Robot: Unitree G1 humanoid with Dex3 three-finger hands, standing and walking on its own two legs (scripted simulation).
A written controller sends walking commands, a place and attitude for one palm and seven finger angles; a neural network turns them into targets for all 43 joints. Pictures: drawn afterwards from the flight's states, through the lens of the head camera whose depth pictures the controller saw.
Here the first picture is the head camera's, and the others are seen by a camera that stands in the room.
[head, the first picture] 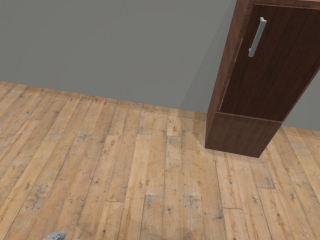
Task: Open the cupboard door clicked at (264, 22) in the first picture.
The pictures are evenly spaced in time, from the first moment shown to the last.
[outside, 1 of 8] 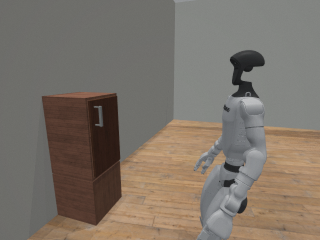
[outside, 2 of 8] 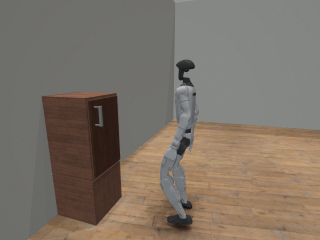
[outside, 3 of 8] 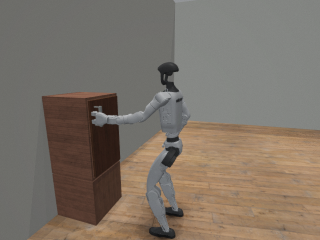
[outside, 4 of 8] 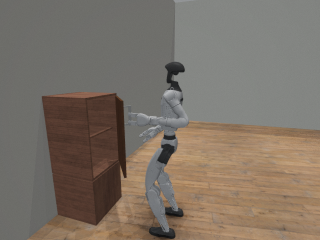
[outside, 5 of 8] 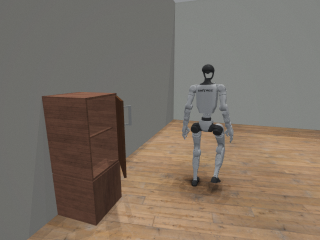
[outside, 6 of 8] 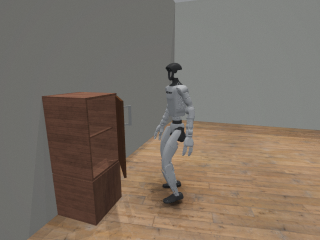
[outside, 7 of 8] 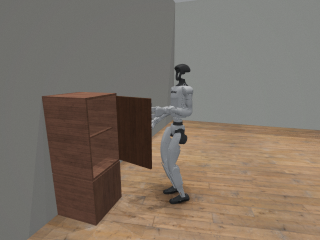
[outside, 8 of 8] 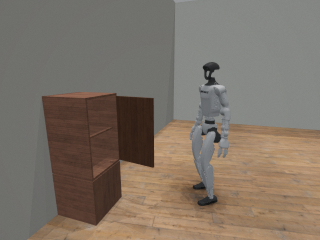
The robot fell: no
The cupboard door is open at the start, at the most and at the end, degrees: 0 82 82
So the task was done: yes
